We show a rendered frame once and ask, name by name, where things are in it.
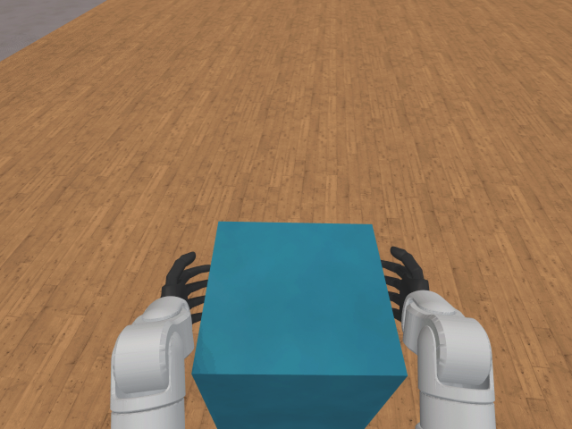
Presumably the robot left forearm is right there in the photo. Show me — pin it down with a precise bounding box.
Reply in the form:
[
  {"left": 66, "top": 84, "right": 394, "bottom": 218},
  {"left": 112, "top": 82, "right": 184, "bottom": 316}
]
[{"left": 110, "top": 296, "right": 194, "bottom": 429}]

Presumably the carton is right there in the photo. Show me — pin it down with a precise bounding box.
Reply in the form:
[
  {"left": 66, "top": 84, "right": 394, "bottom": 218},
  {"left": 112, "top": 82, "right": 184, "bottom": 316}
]
[{"left": 191, "top": 222, "right": 408, "bottom": 429}]

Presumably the robot right forearm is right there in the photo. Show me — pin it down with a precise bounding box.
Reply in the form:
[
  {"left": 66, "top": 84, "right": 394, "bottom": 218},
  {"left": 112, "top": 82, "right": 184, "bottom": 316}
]
[{"left": 401, "top": 290, "right": 496, "bottom": 429}]

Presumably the left robot hand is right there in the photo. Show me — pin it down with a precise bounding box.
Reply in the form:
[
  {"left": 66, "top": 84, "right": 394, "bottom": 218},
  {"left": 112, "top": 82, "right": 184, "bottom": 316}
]
[{"left": 161, "top": 252, "right": 211, "bottom": 324}]

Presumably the right robot hand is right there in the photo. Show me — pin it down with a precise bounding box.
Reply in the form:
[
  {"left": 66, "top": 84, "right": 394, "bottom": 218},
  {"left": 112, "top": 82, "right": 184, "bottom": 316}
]
[{"left": 381, "top": 247, "right": 429, "bottom": 322}]

